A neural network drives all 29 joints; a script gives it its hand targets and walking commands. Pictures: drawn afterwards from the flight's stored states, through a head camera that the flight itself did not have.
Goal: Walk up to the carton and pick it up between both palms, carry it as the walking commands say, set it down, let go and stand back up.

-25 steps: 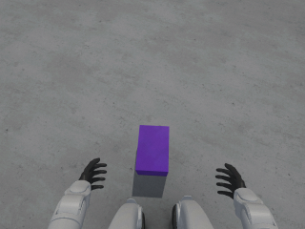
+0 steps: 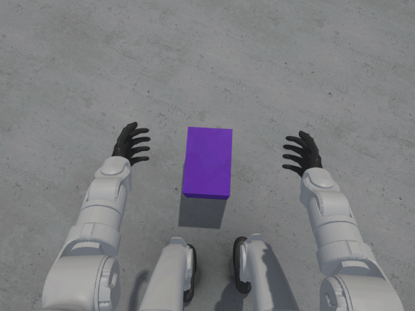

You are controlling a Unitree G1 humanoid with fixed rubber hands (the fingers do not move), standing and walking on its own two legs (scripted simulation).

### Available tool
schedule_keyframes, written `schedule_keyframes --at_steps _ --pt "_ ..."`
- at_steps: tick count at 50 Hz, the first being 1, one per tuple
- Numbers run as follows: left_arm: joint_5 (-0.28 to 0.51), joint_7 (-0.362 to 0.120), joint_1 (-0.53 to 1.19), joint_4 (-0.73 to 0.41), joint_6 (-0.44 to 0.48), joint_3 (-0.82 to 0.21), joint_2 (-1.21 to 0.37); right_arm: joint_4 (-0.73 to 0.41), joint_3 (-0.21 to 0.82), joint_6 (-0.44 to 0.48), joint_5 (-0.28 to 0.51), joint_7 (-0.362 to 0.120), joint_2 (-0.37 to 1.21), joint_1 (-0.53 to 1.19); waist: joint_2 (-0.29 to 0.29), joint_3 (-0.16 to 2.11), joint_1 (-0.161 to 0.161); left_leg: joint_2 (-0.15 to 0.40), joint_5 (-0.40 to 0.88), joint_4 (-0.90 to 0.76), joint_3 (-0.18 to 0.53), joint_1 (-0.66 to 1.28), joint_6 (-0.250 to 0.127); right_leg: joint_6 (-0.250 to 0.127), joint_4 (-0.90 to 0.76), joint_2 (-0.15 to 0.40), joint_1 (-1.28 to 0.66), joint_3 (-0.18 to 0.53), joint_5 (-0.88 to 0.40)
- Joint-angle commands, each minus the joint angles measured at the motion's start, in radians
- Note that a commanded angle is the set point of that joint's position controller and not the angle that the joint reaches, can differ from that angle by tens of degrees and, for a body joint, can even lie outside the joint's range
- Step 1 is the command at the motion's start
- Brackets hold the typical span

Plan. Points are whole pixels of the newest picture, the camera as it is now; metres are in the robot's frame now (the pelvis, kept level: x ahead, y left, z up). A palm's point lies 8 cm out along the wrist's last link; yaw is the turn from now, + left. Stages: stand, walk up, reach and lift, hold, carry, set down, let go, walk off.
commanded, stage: reach and lift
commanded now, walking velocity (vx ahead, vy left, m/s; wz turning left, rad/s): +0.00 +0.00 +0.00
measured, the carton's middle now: (208, 164) +0.50 +0.02 -0.59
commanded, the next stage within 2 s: none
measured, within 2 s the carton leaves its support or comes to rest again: neither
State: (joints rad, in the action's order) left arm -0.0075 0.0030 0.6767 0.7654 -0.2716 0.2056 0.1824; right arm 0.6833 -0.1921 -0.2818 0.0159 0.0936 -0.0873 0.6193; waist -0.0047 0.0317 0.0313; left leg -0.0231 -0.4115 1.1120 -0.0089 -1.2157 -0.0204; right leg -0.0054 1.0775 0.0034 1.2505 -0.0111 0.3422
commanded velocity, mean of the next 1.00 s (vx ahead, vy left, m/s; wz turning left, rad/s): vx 0.00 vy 0.00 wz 0.00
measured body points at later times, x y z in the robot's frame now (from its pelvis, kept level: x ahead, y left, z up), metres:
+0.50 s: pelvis +0.00 +0.00 -0.02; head +0.30 +0.00 +0.32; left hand +0.51 +0.18 -0.13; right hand +0.49 -0.17 -0.14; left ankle +0.05 +0.11 -0.64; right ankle +0.07 -0.12 -0.64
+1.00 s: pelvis -0.02 +0.00 -0.14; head +0.32 +0.01 +0.16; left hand +0.50 +0.18 -0.30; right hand +0.48 -0.18 -0.30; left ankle +0.05 +0.11 -0.64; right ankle +0.07 -0.12 -0.64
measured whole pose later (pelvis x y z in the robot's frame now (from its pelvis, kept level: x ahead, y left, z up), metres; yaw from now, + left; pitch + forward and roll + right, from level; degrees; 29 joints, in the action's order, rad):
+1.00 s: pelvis -0.02 +0.00 -0.14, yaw +1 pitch +51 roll -1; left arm 0.00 0.06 1.14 0.94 -0.08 0.22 0.26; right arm 0.82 -0.32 -0.08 0.03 0.14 -0.13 1.06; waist 0.01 0.08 0.03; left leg -0.07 -0.53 1.62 0.03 -1.99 0.00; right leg 0.01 1.59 -0.04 2.02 0.02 0.47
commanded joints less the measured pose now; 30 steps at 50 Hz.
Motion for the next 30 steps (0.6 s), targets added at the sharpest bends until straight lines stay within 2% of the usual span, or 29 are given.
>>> schedule_keyframes --at_steps 1,6,9,10,14,18,22,24,25,26,28,30 --pt "0.019 0.003 0.298 -0.002 0.090 0.025 0.129 -0.059 -0.027 0.086 0.001 0.029 -0.057 0.281 -0.007 0.729 -0.008 -0.052 0.302 -0.087 0.019 0.188 0.034 0.028 -0.035 -0.074 -0.415 0.013 -0.307" --pt "0.028 0.006 0.432 0.077 0.150 0.038 0.161 0.001 -0.050 0.137 -0.005 0.048 -0.047 0.396 -0.012 0.796 -0.024 -0.054 0.326 -0.075 0.010 0.135 0.037 0.031 -0.016 -0.078 -0.397 0.022 -0.338" --pt "0.023 0.004 0.523 0.093 0.179 0.052 0.182 0.020 -0.082 0.164 -0.021 0.053 -0.052 0.470 -0.019 0.845 -0.022 -0.054 0.344 -0.075 0.010 0.116 0.037 0.033 -0.009 -0.082 -0.375 0.020 -0.352" --pt "0.021 0.004 0.542 0.100 0.185 0.046 0.171 0.042 -0.094 0.171 -0.028 0.052 -0.056 0.470 -0.034 0.851 -0.010 -0.053 0.357 -0.078 0.010 0.122 0.039 0.031 -0.014 -0.082 -0.366 0.019 -0.361" --pt "0.007 0.002 0.624 0.115 0.202 0.054 0.177 0.047 -0.112 0.188 -0.039 0.044 -0.055 0.551 -0.048 0.919 -0.017 -0.052 0.380 -0.089 0.010 0.136 0.039 0.037 -0.020 -0.084 -0.342 0.012 -0.370" --pt "-0.017 0.001 0.649 0.094 0.211 0.071 0.161 0.012 -0.148 0.204 -0.068 0.041 -0.068 0.579 -0.048 1.016 -0.009 -0.057 0.441 -0.091 0.016 0.146 0.045 0.039 -0.020 -0.080 -0.378 0.011 -0.449" --pt "-0.067 -0.006 0.595 0.135 0.215 0.113 0.149 0.045 -0.171 0.211 -0.093 0.033 -0.045 0.535 -0.026 0.974 -0.021 -0.060 0.449 -0.089 0.021 0.076 0.042 0.047 -0.018 -0.073 -0.338 0.018 -0.470" --pt "-0.073 -0.009 0.579 0.117 0.224 0.126 0.138 0.030 -0.178 0.222 -0.101 0.027 -0.035 0.532 0.000 0.977 -0.025 -0.060 0.467 -0.081 0.024 0.043 0.042 0.047 -0.006 -0.073 -0.333 0.022 -0.497" --pt "-0.085 -0.011 0.577 0.128 0.225 0.131 0.137 0.037 -0.183 0.223 -0.101 0.024 -0.028 0.525 -0.010 0.955 -0.029 -0.059 0.457 -0.078 0.023 0.016 0.042 0.048 0.001 -0.072 -0.308 0.025 -0.491" --pt "-0.084 -0.013 0.573 0.128 0.230 0.143 0.140 0.026 -0.180 0.228 -0.103 0.022 -0.022 0.534 0.017 0.952 -0.034 -0.063 0.445 -0.067 0.022 -0.023 0.038 0.050 0.009 -0.071 -0.311 0.032 -0.493" --pt "-0.085 -0.016 0.572 0.145 0.237 0.147 0.140 0.055 -0.186 0.233 -0.110 0.019 -0.014 0.534 0.028 0.896 -0.033 -0.066 0.408 -0.035 0.018 -0.113 0.037 0.054 0.041 -0.067 -0.245 0.038 -0.466" --pt "-0.078 -0.018 0.586 0.143 0.242 0.133 0.130 0.060 -0.187 0.237 -0.110 0.017 -0.014 0.548 0.017 0.880 -0.025 -0.066 0.385 -0.003 0.020 -0.145 0.040 0.055 0.079 -0.071 -0.176 0.033 -0.431"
